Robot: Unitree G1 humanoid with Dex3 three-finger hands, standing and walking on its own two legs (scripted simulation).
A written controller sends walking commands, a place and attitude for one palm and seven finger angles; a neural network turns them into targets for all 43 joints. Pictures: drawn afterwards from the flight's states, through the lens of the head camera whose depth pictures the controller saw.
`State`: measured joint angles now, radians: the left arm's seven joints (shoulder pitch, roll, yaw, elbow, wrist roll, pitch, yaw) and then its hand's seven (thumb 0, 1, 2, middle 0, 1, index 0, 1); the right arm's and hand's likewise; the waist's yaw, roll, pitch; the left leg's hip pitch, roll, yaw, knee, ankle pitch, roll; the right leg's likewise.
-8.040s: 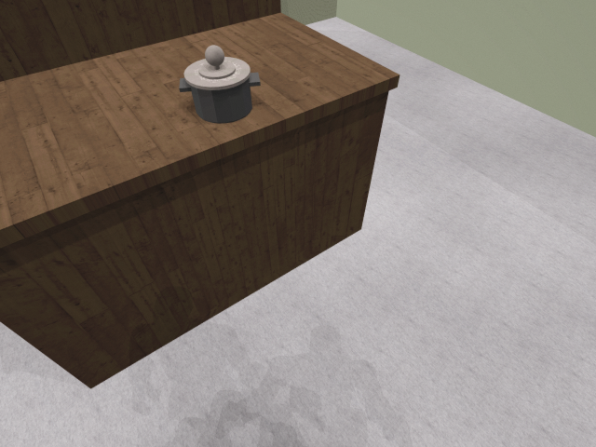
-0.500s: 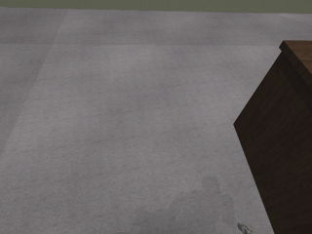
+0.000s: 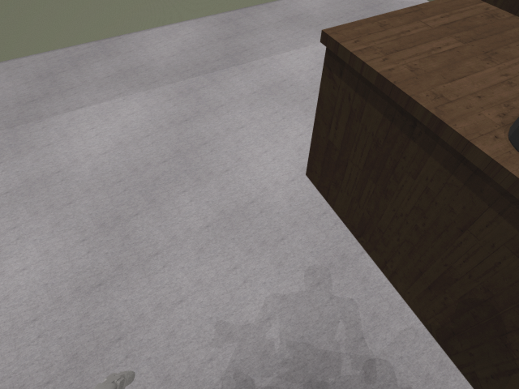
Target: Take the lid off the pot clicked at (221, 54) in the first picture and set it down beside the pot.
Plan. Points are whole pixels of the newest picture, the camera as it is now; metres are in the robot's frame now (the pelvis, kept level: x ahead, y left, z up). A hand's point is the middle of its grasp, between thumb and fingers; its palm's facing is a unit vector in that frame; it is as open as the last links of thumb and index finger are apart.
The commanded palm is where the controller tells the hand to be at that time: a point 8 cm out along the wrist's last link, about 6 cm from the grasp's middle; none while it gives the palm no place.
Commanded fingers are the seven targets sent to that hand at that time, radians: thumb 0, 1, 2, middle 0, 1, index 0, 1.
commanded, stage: turn to face it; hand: left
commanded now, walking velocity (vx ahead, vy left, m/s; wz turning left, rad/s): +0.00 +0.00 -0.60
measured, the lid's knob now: out of the picture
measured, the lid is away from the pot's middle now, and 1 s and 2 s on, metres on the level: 0.00 0.00 0.00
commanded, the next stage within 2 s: take the last steps up to it in 1.74 s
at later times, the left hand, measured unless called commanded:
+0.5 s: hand out of the picture +0.12 +0.19 -0.17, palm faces -0.21 -0.95 -0.22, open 7.4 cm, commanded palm none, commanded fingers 0.00 0.90 0.90 -0.20 -0.30 -0.20 -0.30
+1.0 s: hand (213, 356) +0.20 +0.10 -0.15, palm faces -0.56 -0.78 -0.29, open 7.4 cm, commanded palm none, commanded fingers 0.00 0.90 0.90 -0.20 -0.30 -0.20 -0.30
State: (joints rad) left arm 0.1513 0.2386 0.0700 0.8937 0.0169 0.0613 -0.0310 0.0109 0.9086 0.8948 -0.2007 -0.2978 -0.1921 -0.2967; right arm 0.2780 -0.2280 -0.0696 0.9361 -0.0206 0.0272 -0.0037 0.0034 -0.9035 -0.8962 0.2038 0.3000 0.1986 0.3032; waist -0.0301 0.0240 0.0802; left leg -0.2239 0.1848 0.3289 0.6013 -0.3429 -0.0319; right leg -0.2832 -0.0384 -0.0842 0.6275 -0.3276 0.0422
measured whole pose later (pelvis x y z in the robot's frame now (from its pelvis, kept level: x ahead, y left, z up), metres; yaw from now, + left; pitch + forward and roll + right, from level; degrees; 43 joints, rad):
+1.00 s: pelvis -0.02 -0.02 +0.00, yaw -35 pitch +1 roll +0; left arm 0.15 0.23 0.06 0.90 0.01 0.03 -0.02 0.01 0.91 0.89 -0.20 -0.30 -0.19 -0.30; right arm 0.26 -0.26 -0.08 0.93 -0.01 0.06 -0.01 0.00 -0.91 -0.90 0.20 0.30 0.20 0.30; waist -0.03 0.06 0.08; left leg -0.34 0.17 0.18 0.85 -0.50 -0.06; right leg -0.30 0.00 -0.06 0.63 -0.34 -0.03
